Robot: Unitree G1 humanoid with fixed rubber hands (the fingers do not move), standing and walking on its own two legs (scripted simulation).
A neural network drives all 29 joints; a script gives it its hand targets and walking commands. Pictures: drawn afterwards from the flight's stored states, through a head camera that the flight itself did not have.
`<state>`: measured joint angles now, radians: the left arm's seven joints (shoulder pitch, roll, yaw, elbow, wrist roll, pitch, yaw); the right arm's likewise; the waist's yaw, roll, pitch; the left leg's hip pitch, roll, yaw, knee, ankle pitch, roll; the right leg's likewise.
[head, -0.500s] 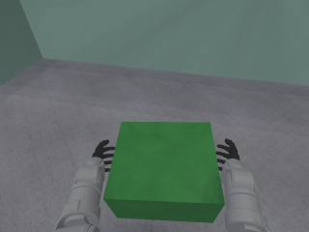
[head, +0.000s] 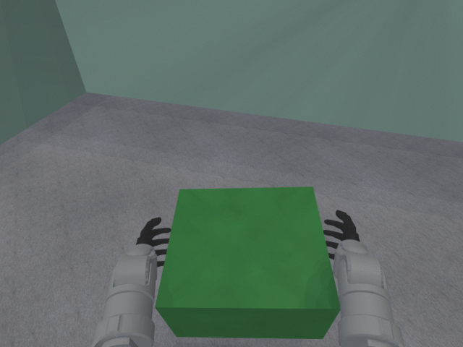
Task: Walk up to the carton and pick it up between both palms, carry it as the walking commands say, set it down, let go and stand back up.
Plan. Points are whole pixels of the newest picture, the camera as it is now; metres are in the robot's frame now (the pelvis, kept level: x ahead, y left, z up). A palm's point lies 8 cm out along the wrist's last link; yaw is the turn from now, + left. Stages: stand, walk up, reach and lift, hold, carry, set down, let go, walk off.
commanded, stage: reach and lift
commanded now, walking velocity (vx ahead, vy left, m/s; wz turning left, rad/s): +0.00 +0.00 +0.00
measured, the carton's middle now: (246, 259) +0.33 -0.02 -0.05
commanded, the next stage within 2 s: hold in 1.22 s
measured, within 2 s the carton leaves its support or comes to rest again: neither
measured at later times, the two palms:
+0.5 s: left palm (140, 259) +0.28 +0.18 +0.03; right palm (343, 246) +0.29 -0.19 +0.05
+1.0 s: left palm (142, 262) +0.28 +0.18 +0.03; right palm (346, 249) +0.28 -0.20 +0.05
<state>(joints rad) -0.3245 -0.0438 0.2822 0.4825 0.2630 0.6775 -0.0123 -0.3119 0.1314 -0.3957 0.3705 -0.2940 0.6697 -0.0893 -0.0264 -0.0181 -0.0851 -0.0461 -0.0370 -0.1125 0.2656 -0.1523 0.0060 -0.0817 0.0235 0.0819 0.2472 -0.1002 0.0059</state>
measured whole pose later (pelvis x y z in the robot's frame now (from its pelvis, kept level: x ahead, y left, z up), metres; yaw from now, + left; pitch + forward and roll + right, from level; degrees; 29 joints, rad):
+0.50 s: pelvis +0.00 -0.01 +0.00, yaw +0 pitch -4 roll +0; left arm -0.29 -0.06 0.30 0.41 0.26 0.68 -0.01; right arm -0.29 0.13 -0.36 0.35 -0.27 0.65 -0.09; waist 0.01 -0.01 -0.08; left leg -0.05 -0.02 -0.11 0.27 -0.16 -0.01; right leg -0.09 0.04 0.08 0.26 -0.11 -0.01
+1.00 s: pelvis +0.00 -0.01 +0.00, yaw -1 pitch -4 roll +0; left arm -0.28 -0.07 0.30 0.40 0.24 0.69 0.01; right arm -0.30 0.11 -0.36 0.37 -0.26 0.65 -0.09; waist 0.01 -0.01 -0.08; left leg -0.06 -0.03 -0.10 0.29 -0.16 -0.01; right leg -0.10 0.04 0.09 0.28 -0.11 -0.01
